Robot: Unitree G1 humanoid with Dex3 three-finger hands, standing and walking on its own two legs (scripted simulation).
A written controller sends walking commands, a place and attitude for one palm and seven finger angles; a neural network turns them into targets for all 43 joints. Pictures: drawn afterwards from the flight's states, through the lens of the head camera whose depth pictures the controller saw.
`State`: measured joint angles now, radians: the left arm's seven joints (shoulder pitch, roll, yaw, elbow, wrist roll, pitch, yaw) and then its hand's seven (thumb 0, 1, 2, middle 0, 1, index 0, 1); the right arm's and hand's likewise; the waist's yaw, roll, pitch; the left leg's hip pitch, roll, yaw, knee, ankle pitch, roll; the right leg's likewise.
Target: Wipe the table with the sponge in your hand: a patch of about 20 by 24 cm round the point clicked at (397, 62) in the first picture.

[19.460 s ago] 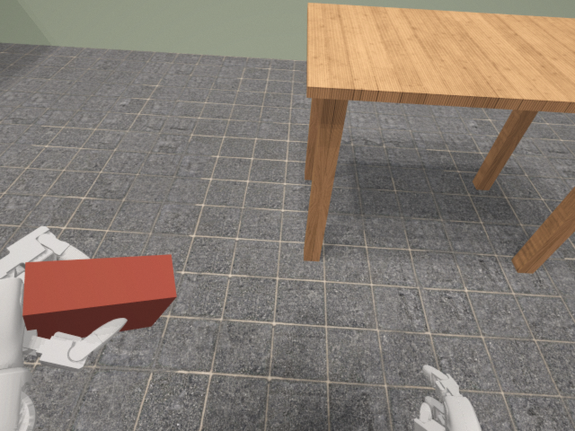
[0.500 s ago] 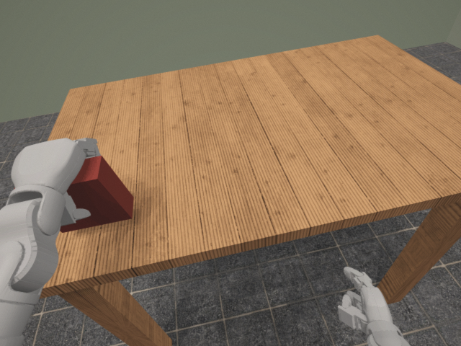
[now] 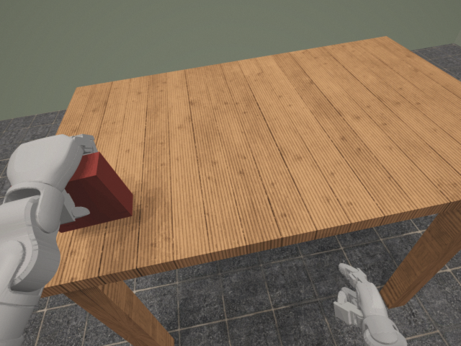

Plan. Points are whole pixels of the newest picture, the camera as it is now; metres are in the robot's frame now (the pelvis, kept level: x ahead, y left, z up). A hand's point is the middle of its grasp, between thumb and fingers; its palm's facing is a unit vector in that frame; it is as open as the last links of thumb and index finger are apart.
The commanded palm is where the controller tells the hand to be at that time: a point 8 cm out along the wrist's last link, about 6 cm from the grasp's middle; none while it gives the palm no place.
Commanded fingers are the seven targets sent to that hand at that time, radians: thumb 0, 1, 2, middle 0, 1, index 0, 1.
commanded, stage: move the sponge above the wiping area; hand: left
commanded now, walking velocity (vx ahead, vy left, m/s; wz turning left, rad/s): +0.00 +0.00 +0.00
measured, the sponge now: (85, 201) +0.27 +0.31 +0.13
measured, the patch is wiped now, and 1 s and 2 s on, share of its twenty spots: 0.00 0.00 0.00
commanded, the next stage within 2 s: lower the sponge onto the table in 0.32 s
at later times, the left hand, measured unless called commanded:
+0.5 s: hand (70, 186) +0.26 +0.30 +0.18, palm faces +0.09 -0.02 -1.00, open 9.2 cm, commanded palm +0.22 +0.29 +0.26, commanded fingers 0.00 0.10 1.30 -1.20 -1.60 -1.20 -1.60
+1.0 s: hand (72, 200) +0.24 +0.29 +0.17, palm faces +0.06 -0.03 -1.00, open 9.2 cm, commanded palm +0.22 +0.29 +0.25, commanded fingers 0.00 0.10 1.30 -1.20 -1.60 -1.20 -1.60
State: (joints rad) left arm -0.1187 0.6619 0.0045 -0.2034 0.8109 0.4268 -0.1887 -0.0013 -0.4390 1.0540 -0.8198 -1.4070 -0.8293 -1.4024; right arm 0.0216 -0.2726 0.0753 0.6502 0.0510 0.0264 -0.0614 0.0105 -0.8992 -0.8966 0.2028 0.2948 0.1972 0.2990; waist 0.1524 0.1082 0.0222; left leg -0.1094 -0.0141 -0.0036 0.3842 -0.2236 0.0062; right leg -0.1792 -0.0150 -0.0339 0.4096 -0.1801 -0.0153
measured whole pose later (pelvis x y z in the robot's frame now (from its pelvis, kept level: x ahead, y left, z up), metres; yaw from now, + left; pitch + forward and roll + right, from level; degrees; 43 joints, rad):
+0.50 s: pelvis -0.01 -0.01 +0.00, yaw +0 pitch -4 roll +1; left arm -0.14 0.68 0.00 -0.17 0.80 0.38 -0.21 0.00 -0.44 1.05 -0.82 -1.41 -0.83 -1.40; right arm 0.02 -0.28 0.07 0.65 0.05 0.00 -0.08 0.01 -0.90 -0.90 0.20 0.29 0.20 0.30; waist 0.15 0.11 0.02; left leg -0.12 -0.01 -0.01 0.40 -0.22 0.00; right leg -0.18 -0.01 -0.04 0.42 -0.18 -0.03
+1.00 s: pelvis -0.02 -0.01 +0.00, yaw +0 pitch -4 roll +1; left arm -0.08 0.67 0.01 -0.16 0.80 0.33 -0.20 0.00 -0.44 1.05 -0.82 -1.41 -0.83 -1.40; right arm 0.05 -0.29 0.06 0.65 0.05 0.00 -0.09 0.01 -0.90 -0.90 0.20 0.29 0.20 0.30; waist 0.15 0.11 0.03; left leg -0.12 0.00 -0.01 0.42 -0.22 -0.01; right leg -0.19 0.00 -0.04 0.44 -0.18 -0.03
